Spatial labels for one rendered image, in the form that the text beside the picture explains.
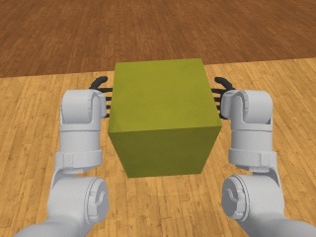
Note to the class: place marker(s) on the robot right upper arm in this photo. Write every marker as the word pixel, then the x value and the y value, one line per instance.
pixel 256 203

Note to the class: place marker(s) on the robot left upper arm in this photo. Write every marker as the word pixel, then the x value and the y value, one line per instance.
pixel 75 205

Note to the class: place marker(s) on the carton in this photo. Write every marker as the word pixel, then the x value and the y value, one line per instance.
pixel 163 118

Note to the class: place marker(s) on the right robot hand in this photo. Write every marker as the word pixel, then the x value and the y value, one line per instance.
pixel 225 83

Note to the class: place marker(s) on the left robot hand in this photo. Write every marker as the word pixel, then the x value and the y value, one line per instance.
pixel 96 84

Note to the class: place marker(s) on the robot left forearm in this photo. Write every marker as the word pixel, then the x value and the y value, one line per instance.
pixel 80 117

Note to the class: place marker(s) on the robot right forearm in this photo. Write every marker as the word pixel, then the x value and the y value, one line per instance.
pixel 251 120

